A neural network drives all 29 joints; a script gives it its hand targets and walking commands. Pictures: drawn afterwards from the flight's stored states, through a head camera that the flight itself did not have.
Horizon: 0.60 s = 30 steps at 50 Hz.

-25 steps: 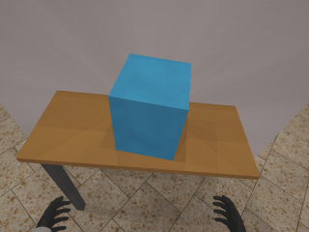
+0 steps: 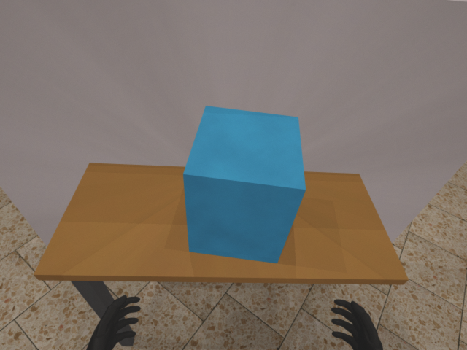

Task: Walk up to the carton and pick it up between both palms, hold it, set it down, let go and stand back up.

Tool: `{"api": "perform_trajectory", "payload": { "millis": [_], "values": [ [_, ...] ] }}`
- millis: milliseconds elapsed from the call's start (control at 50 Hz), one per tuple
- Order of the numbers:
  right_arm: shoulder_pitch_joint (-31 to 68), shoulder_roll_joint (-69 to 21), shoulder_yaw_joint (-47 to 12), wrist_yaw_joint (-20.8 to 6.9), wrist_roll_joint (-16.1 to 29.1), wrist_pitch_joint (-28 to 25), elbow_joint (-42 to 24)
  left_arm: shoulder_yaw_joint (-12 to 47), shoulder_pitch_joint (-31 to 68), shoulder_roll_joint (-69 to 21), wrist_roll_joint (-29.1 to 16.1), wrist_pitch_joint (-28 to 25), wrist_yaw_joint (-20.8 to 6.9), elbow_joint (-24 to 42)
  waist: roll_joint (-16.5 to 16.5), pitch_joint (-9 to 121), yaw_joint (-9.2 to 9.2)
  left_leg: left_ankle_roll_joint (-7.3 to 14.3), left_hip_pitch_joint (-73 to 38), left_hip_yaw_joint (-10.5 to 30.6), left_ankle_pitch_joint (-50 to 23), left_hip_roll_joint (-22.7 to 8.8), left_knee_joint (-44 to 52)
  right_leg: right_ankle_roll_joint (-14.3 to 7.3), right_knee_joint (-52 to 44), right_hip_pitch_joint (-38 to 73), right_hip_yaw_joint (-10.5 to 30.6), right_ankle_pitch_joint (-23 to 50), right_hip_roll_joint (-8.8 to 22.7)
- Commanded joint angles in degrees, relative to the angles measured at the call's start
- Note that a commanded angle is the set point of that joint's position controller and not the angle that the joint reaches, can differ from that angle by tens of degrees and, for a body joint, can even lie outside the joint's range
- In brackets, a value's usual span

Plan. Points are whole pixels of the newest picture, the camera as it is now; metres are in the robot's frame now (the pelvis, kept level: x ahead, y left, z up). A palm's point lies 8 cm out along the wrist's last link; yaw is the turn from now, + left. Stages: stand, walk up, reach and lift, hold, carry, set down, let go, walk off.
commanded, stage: reach and lift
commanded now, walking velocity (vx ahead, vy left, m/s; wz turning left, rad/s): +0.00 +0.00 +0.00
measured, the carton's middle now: (242, 186) +0.45 +0.02 +0.02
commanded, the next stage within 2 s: none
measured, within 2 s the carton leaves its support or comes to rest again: neither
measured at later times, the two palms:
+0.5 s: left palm (113, 313) +0.18 +0.21 -0.02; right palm (362, 328) +0.20 -0.20 -0.01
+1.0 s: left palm (121, 251) +0.26 +0.21 +0.05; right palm (366, 273) +0.26 -0.19 +0.05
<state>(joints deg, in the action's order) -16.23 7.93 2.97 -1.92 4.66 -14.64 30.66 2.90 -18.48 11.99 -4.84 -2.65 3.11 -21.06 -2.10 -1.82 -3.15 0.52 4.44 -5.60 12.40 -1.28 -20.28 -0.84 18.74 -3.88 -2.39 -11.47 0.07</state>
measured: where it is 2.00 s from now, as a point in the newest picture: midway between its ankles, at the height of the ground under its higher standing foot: outside the picture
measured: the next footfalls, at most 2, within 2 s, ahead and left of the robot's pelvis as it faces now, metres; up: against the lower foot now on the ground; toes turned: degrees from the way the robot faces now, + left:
none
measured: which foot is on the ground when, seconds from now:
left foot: down 0.00-1.00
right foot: down 0.00-1.00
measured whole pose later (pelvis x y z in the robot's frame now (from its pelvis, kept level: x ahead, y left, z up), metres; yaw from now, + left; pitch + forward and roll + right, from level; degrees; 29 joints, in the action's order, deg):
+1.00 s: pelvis +0.00 -0.01 +0.00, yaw +0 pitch -3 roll +0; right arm -4.4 6.4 -0.2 8.6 11.4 5.0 5.6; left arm -2.0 -2.1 14.1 -10.9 11.2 -0.8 -4.9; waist -1.2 -1.9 -1.5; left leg -0.4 3.8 -5.0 11.1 -1.9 -18.0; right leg -1.3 17.5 -3.6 -2.8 -11.0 -0.7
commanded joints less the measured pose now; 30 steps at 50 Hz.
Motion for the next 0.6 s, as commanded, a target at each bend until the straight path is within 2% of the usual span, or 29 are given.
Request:
{"api": "perform_trajectory", "payload": {
  "millis": [0, 80, 100, 180, 260, 300, 420, 500, 580],
  "values": [
    [4.0, 5.5, 1.6, 0.0, 1.3, -3.6, -11.0, -0.8, 3.8, 4.2, -0.3, -5.8, 1.4, 11.6, 4.5, 3.7, -0.25, -3.4, -2.7, 3.9, -17.3, 0.0, 2.6, -2.8, -3.9, -3.2, 2.4, 4.6, -1.4],
    [3.2, 4.8, 1.2, 0.3, 2.2, -3.9, -11.5, -0.3, 4.1, 4.3, -0.7, -8.2, 1.6, 11.6, 5.2, 3.5, -0.26, -3.5, -3.3, 3.9, -16.8, 0.1, 2.1, -3.0, -3.8, -3.4, 3.0, 4.6, -1.0],
    [3.1, 4.8, 1.4, 0.6, 2.2, -3.9, -11.7, 0.0, 4.4, 4.4, -1.0, -8.6, 1.5, 11.7, 5.5, 3.6, 0.31, -3.8, -3.5, 4.0, -16.9, 0.1, 2.0, -3.0, -3.7, -3.4, 3.0, 5.1, -1.0],
    [1.1, 4.0, 0.9, 2.1, 2.4, -4.9, -13.9, -0.1, 2.3, 5.0, -1.5, -10.8, 0.2, 11.2, 3.3, 3.9, 0.91, -3.8, -4.7, 4.3, -20.9, 0.6, 0.5, -2.2, -3.5, -1.8, 3.6, 10.0, -1.0],
    [2.5, 2.7, -0.1, 3.2, 3.3, -5.3, -15.1, 0.3, 4.6, 5.8, -3.2, -12.8, -0.9, 11.0, 3.4, 3.1, 1.01, -3.7, -3.5, 4.9, -20.0, 0.7, 0.4, -2.0, -3.3, -1.6, 4.2, 10.0, -0.5],
    [1.1, 1.9, -1.2, 3.8, 3.9, -5.8, -18.0, 0.3, 3.4, 6.0, -4.0, -13.8, -1.5, 12.8, 3.0, 3.9, 1.1, -3.5, -3.8, 5.1, -21.6, 0.9, 0.0, -1.7, -3.1, -0.7, 4.4, 12.7, -0.4],
    [5.3, 0.5, -1.6, 5.2, 3.9, -5.1, -20.9, 0.5, 9.4, 8.1, -5.9, -15.8, -2.2, 13.2, 3.4, 3.5, 1.69, -2.8, -1.4, 5.7, -16.2, 1.0, 0.4, -1.5, -2.7, -1.9, 5.4, 10.2, 0.5],
    [7.7, 0.0, -2.3, 6.2, 3.9, -2.4, -21.9, 0.1, 12.2, 9.1, -6.9, -14.2, -2.7, 12.3, 2.3, 3.5, 2.21, -1.9, -0.5, 6.0, -12.9, 0.8, 1.2, -1.1, -2.8, -1.4, 5.9, 8.2, 1.2],
    [12.2, 0.0, -2.3, 7.5, 3.9, 2.1, -26.0, -1.1, 17.0, 10.5, -8.0, -9.5, -2.8, 15.0, 2.6, 5.5, 2.05, -1.2, 0.3, 5.4, -11.1, 0.9, 2.0, -0.8, -2.7, -0.4, 6.3, 8.1, 1.7]
  ]
}}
